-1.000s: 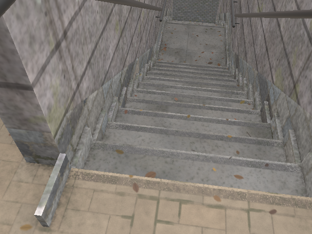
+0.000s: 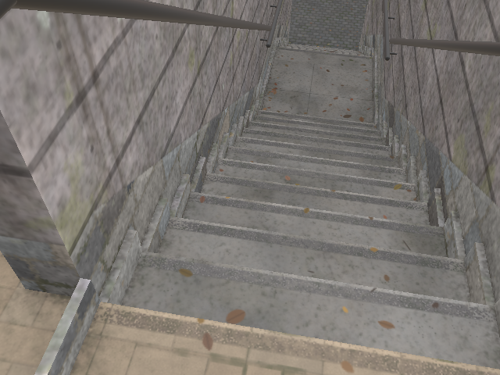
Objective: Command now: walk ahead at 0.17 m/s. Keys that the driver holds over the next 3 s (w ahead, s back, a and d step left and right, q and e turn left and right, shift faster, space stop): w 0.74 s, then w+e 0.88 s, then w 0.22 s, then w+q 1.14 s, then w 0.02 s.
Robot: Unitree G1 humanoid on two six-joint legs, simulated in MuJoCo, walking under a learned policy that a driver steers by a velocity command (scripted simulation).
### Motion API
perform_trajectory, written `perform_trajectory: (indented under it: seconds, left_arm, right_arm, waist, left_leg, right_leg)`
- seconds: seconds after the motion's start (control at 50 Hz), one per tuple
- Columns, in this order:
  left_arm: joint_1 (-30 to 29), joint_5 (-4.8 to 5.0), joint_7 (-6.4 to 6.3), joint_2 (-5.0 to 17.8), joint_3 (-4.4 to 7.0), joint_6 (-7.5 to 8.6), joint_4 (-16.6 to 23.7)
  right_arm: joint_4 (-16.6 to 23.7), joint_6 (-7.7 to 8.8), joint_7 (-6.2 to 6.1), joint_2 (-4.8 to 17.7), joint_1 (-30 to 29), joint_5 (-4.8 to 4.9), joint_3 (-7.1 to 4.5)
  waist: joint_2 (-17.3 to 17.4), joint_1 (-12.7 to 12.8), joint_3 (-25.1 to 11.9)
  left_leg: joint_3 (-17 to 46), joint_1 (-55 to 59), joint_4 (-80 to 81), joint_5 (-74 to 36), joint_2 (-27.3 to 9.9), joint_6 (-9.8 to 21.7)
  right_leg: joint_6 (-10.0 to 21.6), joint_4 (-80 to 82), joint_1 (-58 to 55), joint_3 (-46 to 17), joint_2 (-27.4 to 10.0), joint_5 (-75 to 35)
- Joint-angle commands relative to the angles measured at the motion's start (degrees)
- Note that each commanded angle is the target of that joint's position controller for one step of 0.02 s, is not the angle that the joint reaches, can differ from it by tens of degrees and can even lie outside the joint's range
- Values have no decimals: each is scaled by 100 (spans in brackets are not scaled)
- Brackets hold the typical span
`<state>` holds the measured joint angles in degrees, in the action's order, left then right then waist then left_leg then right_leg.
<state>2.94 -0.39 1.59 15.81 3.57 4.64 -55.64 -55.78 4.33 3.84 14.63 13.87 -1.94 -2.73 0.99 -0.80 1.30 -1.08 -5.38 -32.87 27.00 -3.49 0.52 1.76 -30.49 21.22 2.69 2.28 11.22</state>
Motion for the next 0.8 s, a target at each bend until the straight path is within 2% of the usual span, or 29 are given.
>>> perform_trajectory:
  seconds: [0.02,0.06,0.1,0.12,0.14,0.16,0.18,0.2,0.22,0.24,0.26,0.32,0.36,0.4,0.46,0.48,0.54,0.56,0.58,0.6,0.62,0.64,0.66,0.68,0.7,0.72,0.74,0.76,0.8]
  left_arm:
    - [-1032,-182,-168,537,168,86,629]
    - [-973,-241,-201,133,59,70,739]
    - [-868,-240,-116,150,68,77,777]
    - [-647,-207,-52,181,90,118,685]
    - [-8,-139,-22,302,156,190,515]
    - [641,-176,-32,469,220,240,342]
    - [1837,-233,-94,647,230,227,107]
    - [3473,-392,-83,732,202,221,-232]
    - [3328,-463,-61,715,158,335,-247]
    - [2620,-396,-64,438,70,327,-144]
    - [2094,-369,-59,86,-81,295,6]
    - [1519,-342,-165,-428,-351,191,144]
    - [1356,-418,-219,-221,-327,266,300]
    - [1327,-439,-133,-55,-312,296,374]
    - [2355,-335,62,132,-206,279,25]
    - [2607,-309,111,37,-201,256,-74]
    - [2607,-317,148,15,-162,133,-73]
    - [2316,91,-13,497,31,34,-119]
    - [2733,-337,61,-175,-229,65,-122]
    - [2383,-232,60,-41,-169,54,-76]
    - [2405,-256,35,-35,-174,66,-42]
    - [2627,-361,84,-576,-327,87,43]
    - [2656,-434,253,-710,-348,151,174]
    - [1395,-258,249,-193,-121,230,419]
    - [1358,-170,96,-130,-85,286,356]
    - [1532,-273,-50,-95,-29,298,270]
    - [1578,-375,-146,-370,-96,276,268]
    - [1683,-404,-153,-615,-149,213,235]
    - [1730,-305,6,-572,-107,101,188]
  right_arm:
    - [-28,115,-286,1011,666,-160,-277]
    - [-21,158,-394,836,456,-80,-230]
    - [47,108,-429,969,35,2,-270]
    - [28,46,-397,1077,94,-54,-290]
    - [-32,12,-354,942,228,-180,-229]
    - [-140,15,-294,705,566,-321,-162]
    - [-29,42,-151,383,674,-446,-63]
    - [44,97,-28,239,516,-435,-7]
    - [246,250,-24,253,-198,-249,-37]
    - [184,336,-89,451,-279,-229,-94]
    - [165,342,-146,486,-159,-325,-129]
    - [166,90,-186,-20,204,-378,-32]
    - [207,21,-55,-36,216,-341,7]
    - [335,-31,-1,-105,-87,-270,74]
    - [551,-101,-70,0,-588,-281,99]
    - [600,-109,-91,35,-669,-285,80]
    - [767,-56,-126,15,-990,-210,80]
    - [870,-74,-233,116,-1140,272,-42]
    - [852,24,-171,35,-1110,-104,65]
    - [828,116,-201,164,-807,-127,-71]
    - [700,230,-234,438,-210,-81,-190]
    - [422,269,-247,719,988,-106,-247]
    - [75,191,-265,817,2562,-186,-259]
    - [-129,237,-254,681,2542,-396,-233]
    - [31,258,-285,505,1522,-295,-195]
    - [149,208,-329,146,994,-187,-66]
    - [116,216,-362,-99,966,-124,36]
    - [134,217,-423,-267,835,-178,98]
    - [192,298,-482,-436,812,-292,140]
  waist:
    - [931,-504,887]
    - [878,-361,911]
    - [664,-139,856]
    - [683,-67,661]
    - [664,163,345]
    - [331,332,72]
    - [-697,673,-713]
    - [-1223,1286,-1063]
    - [-827,1261,177]
    - [-438,873,394]
    - [-353,525,325]
    - [-313,-48,547]
    - [-310,-198,515]
    - [-381,-151,490]
    - [-406,224,560]
    - [-336,299,539]
    - [-444,373,434]
    - [-605,248,452]
    - [-391,415,326]
    - [-404,72,382]
    - [-275,-115,-49]
    - [744,-393,-1106]
    - [1589,-951,-1822]
    - [677,-1105,-326]
    - [410,-655,280]
    - [214,-316,188]
    - [86,-148,184]
    - [-25,51,216]
    - [80,105,192]
  left_leg:
    - [1859,-279,2202,1249,-1595,1546]
    - [1940,428,2362,481,-1889,1554]
    - [1195,205,2198,-186,-1421,1237]
    - [881,-164,1945,-842,-1136,1159]
    - [633,-451,1466,-1433,-887,1075]
    - [227,-977,546,-1901,-519,879]
    - [-218,-2292,-1166,-1293,238,416]
    - [371,-3386,-3059,892,694,307]
    - [1166,-4381,-4002,456,457,614]
    - [1043,-4221,-4242,-185,132,819]
    - [878,-3879,-4122,-504,-12,968]
    - [702,-3059,-3818,-954,-297,867]
    - [382,-2705,-3099,-1634,-335,671]
    - [10,-1901,-1823,-2208,-258,403]
    - [122,-2555,-765,-2183,-276,130]
    - [179,-2777,-484,-2170,-257,169]
    - [91,-2690,-32,-2119,-159,343]
    - [-662,-2198,58,-1728,232,233]
    - [-80,-1690,-15,-2382,-16,463]
    - [-203,-1494,333,-2029,163,606]
    - [-227,-373,171,-2095,241,758]
    - [1023,1610,283,-2096,-587,1495]
    - [3890,3455,1553,-638,-1700,2377]
    - [4152,2606,2118,992,-1562,1733]
    - [3528,1379,2236,1037,-1654,1500]
    - [3034,661,2289,488,-1529,1466]
    - [2536,204,2358,-289,-1447,1457]
    - [2101,-152,2488,-993,-1409,1419]
    - [1179,-371,2637,-2172,-1193,1508]
  right_leg:
    - [144,-274,860,49,10,960]
    - [313,-375,1142,-118,-223,797]
    - [438,199,185,313,-45,304]
    - [450,305,-684,546,172,-207]
    - [512,278,-1519,479,215,-361]
    - [677,208,-2372,195,58,-409]
    - [1434,526,-4002,-1604,-845,-232]
    - [2114,1660,-4988,-3773,-2073,211]
    - [1794,1912,-4174,-3680,-2239,1002]
    - [1554,2016,-3288,-3103,-2150,1477]
    - [1453,2136,-2774,-2695,-1975,1440]
    - [1201,2627,-1414,-1688,-1703,632]
    - [1125,2741,-816,-991,-1367,114]
    - [1137,2699,-50,-416,-1033,-309]
    - [1478,2564,-1129,-792,-1603,-646]
    - [1508,2407,-1582,-879,-1741,-764]
    - [1450,2106,-2117,-891,-1846,-883]
    - [953,1702,-1858,-528,-1353,-950]
    - [1233,1793,-1625,-895,-1736,-906]
    - [1158,1483,-1733,-739,-1614,-1058]
    - [920,700,-1367,-469,-1210,-1305]
    - [443,-1258,-170,5,-376,-311]
    - [137,-2985,1807,-377,399,2326]
    - [389,-3910,3044,-1159,164,2111]
    - [479,-4027,2991,-1125,-291,1327]
    - [522,-3968,2386,-1044,-613,880]
    - [514,-3862,2138,-1040,-830,486]
    - [456,-3756,1913,-1076,-978,132]
    - [386,-3330,1876,-971,-938,-322]
